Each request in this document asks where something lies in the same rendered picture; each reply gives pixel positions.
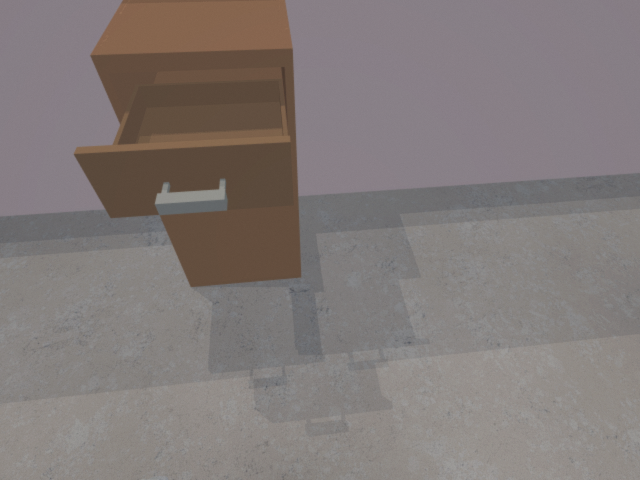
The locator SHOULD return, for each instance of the drawer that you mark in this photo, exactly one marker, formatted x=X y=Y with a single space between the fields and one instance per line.
x=192 y=135

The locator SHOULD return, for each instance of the cabinet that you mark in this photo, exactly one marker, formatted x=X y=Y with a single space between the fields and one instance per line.
x=179 y=41

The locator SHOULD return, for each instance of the handle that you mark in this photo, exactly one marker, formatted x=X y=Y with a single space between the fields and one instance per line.
x=191 y=201

